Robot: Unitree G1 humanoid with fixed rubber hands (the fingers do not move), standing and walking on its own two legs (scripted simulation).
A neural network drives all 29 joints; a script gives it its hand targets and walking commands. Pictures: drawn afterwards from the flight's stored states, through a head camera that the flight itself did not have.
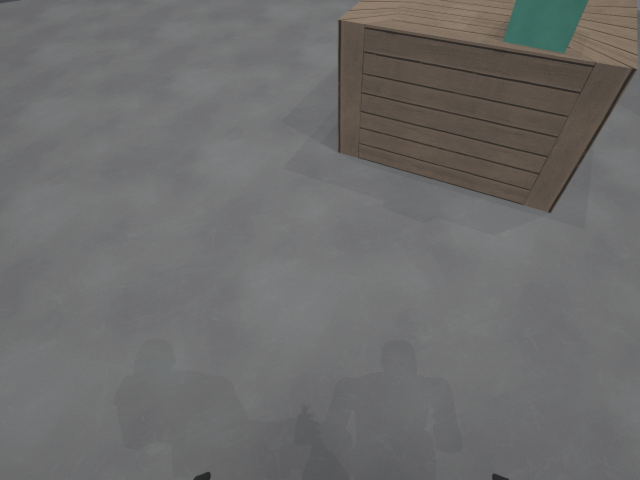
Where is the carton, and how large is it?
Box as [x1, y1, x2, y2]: [503, 0, 587, 52]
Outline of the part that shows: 503,41 564,52 587,0 516,0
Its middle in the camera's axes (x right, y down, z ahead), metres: +0.77 -0.81 +1.28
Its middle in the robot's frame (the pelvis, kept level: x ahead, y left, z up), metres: +1.52 -0.72 -0.01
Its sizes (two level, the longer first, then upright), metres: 0.220 0.199 0.228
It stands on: a pedestal, 0.63 m high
